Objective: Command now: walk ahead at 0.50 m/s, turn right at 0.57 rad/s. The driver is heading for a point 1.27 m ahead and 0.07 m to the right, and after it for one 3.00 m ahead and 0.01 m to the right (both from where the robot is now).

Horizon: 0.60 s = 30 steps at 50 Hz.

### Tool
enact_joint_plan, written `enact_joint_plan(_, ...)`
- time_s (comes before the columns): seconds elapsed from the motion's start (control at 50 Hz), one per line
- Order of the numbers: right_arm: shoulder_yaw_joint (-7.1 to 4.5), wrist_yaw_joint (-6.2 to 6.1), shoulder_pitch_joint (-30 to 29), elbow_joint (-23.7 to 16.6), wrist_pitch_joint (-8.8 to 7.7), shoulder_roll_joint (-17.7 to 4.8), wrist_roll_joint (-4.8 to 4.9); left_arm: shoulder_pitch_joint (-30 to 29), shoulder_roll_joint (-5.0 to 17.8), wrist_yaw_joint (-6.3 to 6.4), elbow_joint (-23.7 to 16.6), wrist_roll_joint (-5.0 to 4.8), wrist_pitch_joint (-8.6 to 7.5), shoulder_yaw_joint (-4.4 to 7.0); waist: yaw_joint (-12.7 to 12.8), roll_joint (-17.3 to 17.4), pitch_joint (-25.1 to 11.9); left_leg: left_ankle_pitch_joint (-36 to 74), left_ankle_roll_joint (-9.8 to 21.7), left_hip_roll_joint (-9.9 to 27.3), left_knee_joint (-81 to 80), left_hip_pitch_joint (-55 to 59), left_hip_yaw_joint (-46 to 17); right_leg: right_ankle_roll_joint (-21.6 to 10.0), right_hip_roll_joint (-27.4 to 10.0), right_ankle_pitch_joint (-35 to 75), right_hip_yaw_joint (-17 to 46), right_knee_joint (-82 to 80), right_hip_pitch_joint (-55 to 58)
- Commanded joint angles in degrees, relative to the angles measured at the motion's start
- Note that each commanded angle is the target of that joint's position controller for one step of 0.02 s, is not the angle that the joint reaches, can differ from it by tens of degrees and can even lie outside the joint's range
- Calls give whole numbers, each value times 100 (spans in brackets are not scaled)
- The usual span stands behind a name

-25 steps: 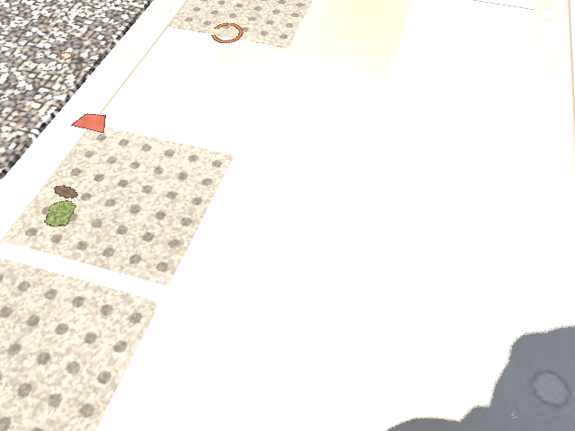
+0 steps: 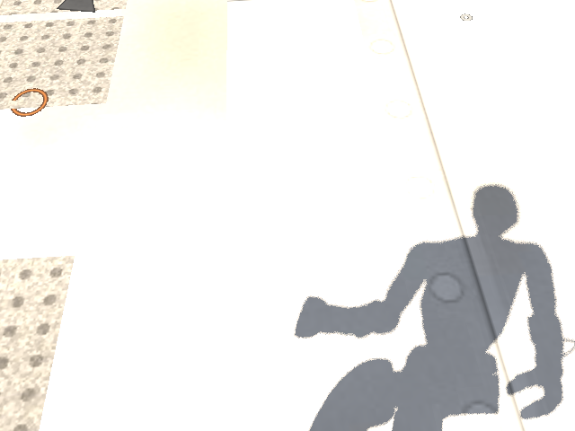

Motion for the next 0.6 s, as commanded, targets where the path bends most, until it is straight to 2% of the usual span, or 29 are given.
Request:
enact_joint_plan(0.02, -63, 90, -639, -914, -502, -689, 194, 1546, 1061, 47, -21, 54, -137, 305, 668, -289, -1402, 401, 300, -101, 1860, -3854, -1044, -1373, -1772, -188, 3666, -2193, 4224)
enact_joint_plan(0.04, -87, 41, -573, -808, -507, -679, 65, 1086, 865, 58, -123, 36, -150, 249, 382, 49, -1046, 765, 281, 138, 1339, -3467, -1041, -1171, -1496, 375, 2994, -2202, 3357)
enact_joint_plan(0.06, -145, 21, -451, -754, -440, -755, -13, 785, 681, 79, -236, 83, -156, 181, 163, -29, -878, 1008, 245, 297, 958, -3008, -1067, -1061, -1305, 877, 2560, -2311, 2717)
enact_joint_plan(0.08, -165, 33, -383, -756, -350, -755, -45, 685, 645, 96, -303, 120, -161, 162, 52, -108, -836, 1143, 185, 336, 772, -2693, -1073, -1046, -1196, 1120, 2419, -2440, 2339)
enact_joint_plan(0.14, -132, 18, -539, -876, -185, -528, -162, 860, 871, 200, -284, 60, -196, 218, 7, -77, -702, 1613, -119, 239, 4, -2585, -921, -1104, -1022, 1691, 1973, -2605, 1809)
enact_joint_plan(0.18, -98, 1, -1029, -1044, -164, -452, -165, 1077, 933, 281, -240, 38, -177, 234, 165, -160, -528, 2250, -248, 117, -848, -2749, -892, -989, -875, 1546, 1800, -2621, 1740)
enact_joint_plan(0.24, -34, 55, -1633, -1226, -215, -327, -113, 1281, 946, 338, -198, 18, -129, 237, 403, -410, -408, 3227, -249, -164, -2198, -2425, -865, -712, -651, 820, 1672, -2551, 1592)
enact_joint_plan(0.28, -26, 104, -1914, -1344, -253, -357, -59, 1437, 992, 343, -137, 6, -111, 251, 518, -493, -364, 3477, -222, -297, -2629, -2191, -852, -628, -709, 563, 1824, -2484, 1589)
enact_joint_plan(0.32, -56, 154, -2020, -1426, -301, -483, -32, 1564, 953, 355, -81, -16, -84, 247, 537, -525, -363, 3400, -147, -338, -2905, -2117, -979, -590, -846, 430, 2108, -2213, 1848)
enact_joint_plan(0.38, -137, 209, -1799, -1418, -388, -706, -21, 1512, 936, 407, -99, 0, -20, 252, 359, -688, -403, 2737, 39, -361, -3122, -1822, -1062, -488, -1037, 528, 2589, -1710, 2229)
enact_joint_plan(0.4, -175, 203, -1505, -1347, -419, -757, -21, 1442, 908, 412, -127, 8, 9, 245, 197, -772, -480, 2553, 138, -399, -3235, -1457, -973, -425, -996, 703, 2662, -1481, 2246)
enact_joint_plan(0.42, -257, 173, -960, -1205, -449, -882, -60, 1377, 760, 404, -179, 21, 23, 189, -79, -734, -767, 2571, 290, -383, -3425, -650, -899, -272, -721, 1003, 2547, -936, 2135)
enact_joint_plan(0.44, -328, 139, -154, -1107, -469, -1136, -163, 1371, 436, 375, -264, 99, 10, 55, -425, -327, -1525, 2377, 624, 353, -3269, 699, -1519, -72, -396, 663, 2124, 432, 1640)
enact_joint_plan(0.46, -460, 132, 550, -931, -407, -1650, -256, 2187, 34, 372, -378, -15, -53, -58, -156, 1407, -2300, 1376, 1567, 1634, -3646, 2746, -4025, 389, 474, -1414, 1371, 2430, -363)
enact_joint_plan(0.48, -389, 201, 662, -822, -379, -1265, -81, 2424, 430, 387, -261, -117, -86, -39, -178, 1746, -2242, -5, 1767, 1948, -4182, 2904, -5356, 456, 249, -2374, 1458, 3386, -1354)
enact_joint_plan(0.5, -268, 203, 362, -903, -350, -809, -24, 1928, 837, 382, -218, -130, -75, 60, -299, 1036, -1420, -294, 1519, 1699, -4299, 2224, -4583, 468, -5, -1889, 1522, 3704, -1632)
enact_joint_plan(0.52, -205, 198, 59, -957, -297, -639, -66, 1445, 875, 389, -307, -50, -61, 64, -269, 566, -953, 243, 1325, 1439, -4308, 1501, -3727, 471, -219, -1469, 1275, 3641, -1522)
enact_joint_plan(0.54, -157, 199, -157, -936, -263, -529, -108, 1100, 804, 379, -412, 39, -80, 63, -186, 425, -560, 933, 1297, 1203, -4435, 825, -3162, 461, -357, -1187, 1209, 3313, -1406)
enact_joint_plan(0.56, -110, 186, -245, -914, -266, -434, -156, 1024, 725, 352, -452, 61, -85, 70, -49, 510, -456, 1438, 1247, 1010, -4551, 445, -2743, 431, -520, -983, 1190, 3007, -1160)
enact_joint_plan(0.58, -100, 179, -252, -875, -276, -418, -162, 1080, 612, 325, -452, 38, -81, 48, 32, 634, -455, 1764, 1246, 890, -4663, 243, -2476, 427, -585, -891, 1108, 2777, -943)
enact_joint_plan(0.6, -103, 176, -199, -823, -293, -434, -127, 1127, 492, 305, -445, 32, -74, 18, 72, 669, -495, 2053, 1305, 847, -4748, 181, -2276, 442, -618, -870, 1000, 2566, -864)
